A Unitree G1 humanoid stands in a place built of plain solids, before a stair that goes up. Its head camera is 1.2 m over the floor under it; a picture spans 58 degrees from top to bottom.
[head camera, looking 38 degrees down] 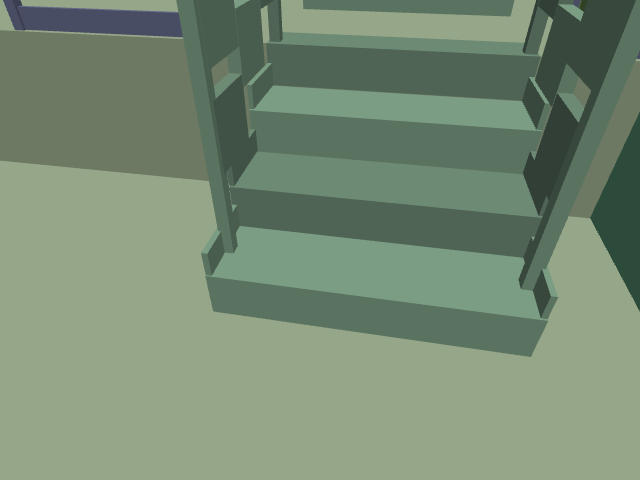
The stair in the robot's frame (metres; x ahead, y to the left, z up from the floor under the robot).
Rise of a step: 0.18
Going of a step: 0.30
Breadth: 1.12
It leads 10 degrees to the right of straight ahead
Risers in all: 4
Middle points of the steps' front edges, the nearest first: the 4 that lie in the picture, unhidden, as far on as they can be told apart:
1.00 -0.15 0.18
1.29 -0.21 0.36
1.59 -0.26 0.54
1.88 -0.32 0.72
